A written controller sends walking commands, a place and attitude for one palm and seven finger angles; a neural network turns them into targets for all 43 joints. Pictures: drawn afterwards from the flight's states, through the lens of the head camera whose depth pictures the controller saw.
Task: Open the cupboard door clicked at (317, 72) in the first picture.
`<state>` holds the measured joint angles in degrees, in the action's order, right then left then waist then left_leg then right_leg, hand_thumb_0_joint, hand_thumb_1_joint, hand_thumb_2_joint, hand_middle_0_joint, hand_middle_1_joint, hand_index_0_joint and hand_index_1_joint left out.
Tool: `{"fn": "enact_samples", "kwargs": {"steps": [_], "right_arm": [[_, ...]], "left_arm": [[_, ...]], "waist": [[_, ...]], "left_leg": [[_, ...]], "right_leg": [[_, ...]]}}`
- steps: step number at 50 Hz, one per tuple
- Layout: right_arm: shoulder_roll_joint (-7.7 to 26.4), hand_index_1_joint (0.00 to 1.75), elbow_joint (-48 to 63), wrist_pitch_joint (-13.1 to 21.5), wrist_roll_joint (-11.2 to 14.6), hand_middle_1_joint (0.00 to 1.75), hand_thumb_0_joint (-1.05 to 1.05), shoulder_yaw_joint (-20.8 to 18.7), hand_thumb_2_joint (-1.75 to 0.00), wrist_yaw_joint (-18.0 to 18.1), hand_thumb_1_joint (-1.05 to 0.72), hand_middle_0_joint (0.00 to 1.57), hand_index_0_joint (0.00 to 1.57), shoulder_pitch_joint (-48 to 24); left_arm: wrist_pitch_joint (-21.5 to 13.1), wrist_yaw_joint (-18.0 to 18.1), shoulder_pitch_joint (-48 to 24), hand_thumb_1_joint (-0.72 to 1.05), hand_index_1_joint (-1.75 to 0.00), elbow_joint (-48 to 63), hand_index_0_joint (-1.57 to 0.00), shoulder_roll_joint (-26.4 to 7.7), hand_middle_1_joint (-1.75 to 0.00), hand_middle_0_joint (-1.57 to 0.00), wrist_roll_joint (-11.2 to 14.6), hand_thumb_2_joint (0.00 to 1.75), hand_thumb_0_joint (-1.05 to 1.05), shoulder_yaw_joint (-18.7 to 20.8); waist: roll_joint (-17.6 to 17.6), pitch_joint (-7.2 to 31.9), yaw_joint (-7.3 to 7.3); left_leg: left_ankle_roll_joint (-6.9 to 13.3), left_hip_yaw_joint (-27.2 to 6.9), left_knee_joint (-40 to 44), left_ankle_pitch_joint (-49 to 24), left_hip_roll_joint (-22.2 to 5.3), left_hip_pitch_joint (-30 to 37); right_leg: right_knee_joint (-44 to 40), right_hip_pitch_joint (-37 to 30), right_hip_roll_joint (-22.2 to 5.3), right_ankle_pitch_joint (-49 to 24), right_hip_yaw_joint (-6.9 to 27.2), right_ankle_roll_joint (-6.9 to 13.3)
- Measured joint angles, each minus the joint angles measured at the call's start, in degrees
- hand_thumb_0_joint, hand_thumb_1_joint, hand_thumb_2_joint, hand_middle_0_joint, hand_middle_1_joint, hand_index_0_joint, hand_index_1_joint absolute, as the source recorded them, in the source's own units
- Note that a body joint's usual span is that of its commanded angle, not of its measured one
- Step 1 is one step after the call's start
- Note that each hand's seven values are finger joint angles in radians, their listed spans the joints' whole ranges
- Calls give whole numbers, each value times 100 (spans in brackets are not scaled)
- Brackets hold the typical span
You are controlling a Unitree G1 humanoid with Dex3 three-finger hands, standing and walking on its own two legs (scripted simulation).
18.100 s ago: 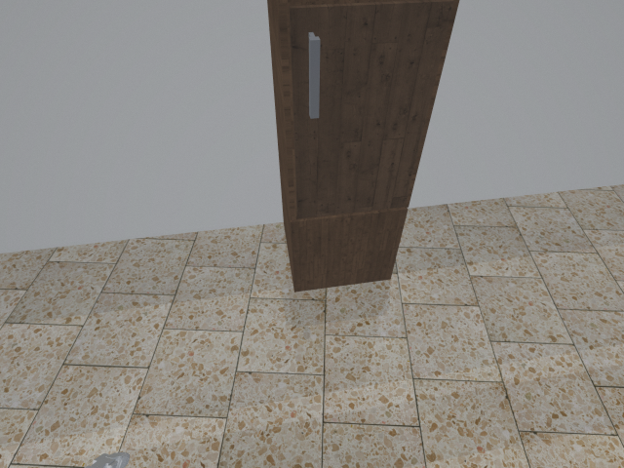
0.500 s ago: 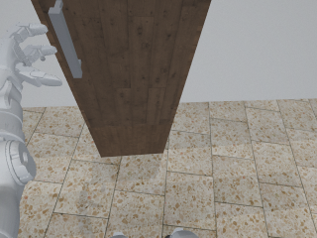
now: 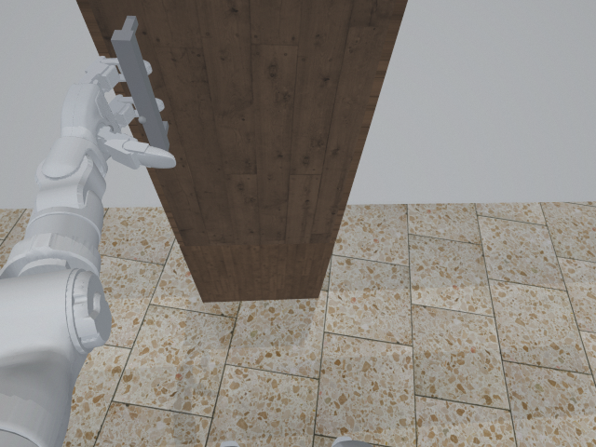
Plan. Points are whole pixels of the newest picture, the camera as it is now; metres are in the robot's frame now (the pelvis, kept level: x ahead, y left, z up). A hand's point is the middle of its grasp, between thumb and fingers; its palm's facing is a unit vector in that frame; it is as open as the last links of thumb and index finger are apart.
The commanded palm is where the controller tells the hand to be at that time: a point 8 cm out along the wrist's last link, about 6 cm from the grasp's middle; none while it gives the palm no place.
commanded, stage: slide the fingers in behind the handle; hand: left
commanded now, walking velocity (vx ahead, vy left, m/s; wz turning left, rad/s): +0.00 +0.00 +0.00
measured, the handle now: (147, 91) +0.56 +0.17 +0.14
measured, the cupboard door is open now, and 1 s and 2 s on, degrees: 0 0 8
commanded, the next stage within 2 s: close the thumb around the handle in 0.70 s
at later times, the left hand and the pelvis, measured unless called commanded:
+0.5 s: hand (163, 118) +0.51 +0.15 +0.14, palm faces +0.00 -1.00 -0.01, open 13.9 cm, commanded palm +0.49 +0.20 +0.14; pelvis -0.01 -0.02 +0.00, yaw -1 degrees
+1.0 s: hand (160, 118) +0.51 +0.15 +0.14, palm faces -0.02 -1.00 -0.01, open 12.9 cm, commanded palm +0.49 +0.20 +0.14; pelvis +0.00 +0.00 +0.00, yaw -1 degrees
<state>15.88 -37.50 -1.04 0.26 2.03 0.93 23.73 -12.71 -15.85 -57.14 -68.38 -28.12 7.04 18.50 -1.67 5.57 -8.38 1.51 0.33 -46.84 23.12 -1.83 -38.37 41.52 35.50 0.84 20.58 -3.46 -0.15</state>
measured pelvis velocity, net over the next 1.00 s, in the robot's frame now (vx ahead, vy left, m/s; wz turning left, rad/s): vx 0.00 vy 0.00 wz -0.02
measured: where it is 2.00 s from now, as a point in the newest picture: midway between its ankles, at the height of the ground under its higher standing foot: outside the picture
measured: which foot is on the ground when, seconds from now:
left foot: down 0.00-1.00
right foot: down 0.00-1.00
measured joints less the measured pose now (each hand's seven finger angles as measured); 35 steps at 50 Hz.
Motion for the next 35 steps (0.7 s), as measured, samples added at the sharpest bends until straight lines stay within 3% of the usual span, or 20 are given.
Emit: {"fn": "enact_samples", "kwargs": {"steps": [4, 7, 13, 19, 24, 35], "right_arm": [[20, 30, 139, 68, -30, 30, 1, 0, -90, 11, -90, 21, 21, -15], [24, 30, 187, 96, -42, 30, 1, -20, -90, -13, -91, 21, 21, 28], [14, 30, 60, 49, 10, 30, 1, 28, -90, 12, -91, 21, 21, 108], [42, 30, 68, 120, -12, 30, 1, 3, -90, 49, -90, 21, 21, 164], [64, 30, 40, 132, -13, 30, 1, -6, -90, 37, -91, 21, 21, 209], [73, 30, 34, 113, -6, 30, 1, -37, -90, 53, -90, 21, 21, 235]], "left_arm": [[-19, 230, -52, -50, -123, -90, -31, -65, -120, -30, -186, 30, -2, 259], [-156, 333, 29, -50, -124, 9, -32, -128, -120, -31, -287, 30, -2, 243], [-172, 224, -76, -50, -122, -194, -31, -96, -120, -31, -153, 30, -2, 166], [-107, 371, -180, -50, -121, -289, -30, -156, -120, -30, -280, 30, -2, 206], [-292, 377, -95, -50, -122, -262, -31, -173, -120, -30, -254, 30, -2, 314], [-262, 299, -46, -50, -122, -188, -32, -141, -120, -31, -219, 30, -2, 270]], "waist": [[-1, -24, -94], [-23, -56, -95], [-29, -94, -79], [-50, -121, -180], [-40, -138, -182], [-39, -78, -153]], "left_leg": [[-23, 42, 21, -53, -14, -57], [-43, 75, 31, -80, -33, -74], [-75, 59, 76, -123, -56, -12], [-100, 46, 102, -180, -71, -85], [-103, 94, 129, -185, -89, -63], [-86, 106, 179, -175, -79, -10]], "right_leg": [[57, 112, 10, -26, 41, 28], [91, 164, 27, -43, 75, 47], [74, 114, 52, -67, 60, 85], [55, 190, 68, -118, 48, 111], [56, 201, 85, -129, 97, 114], [-20, 139, 79, -135, 112, 94]]}}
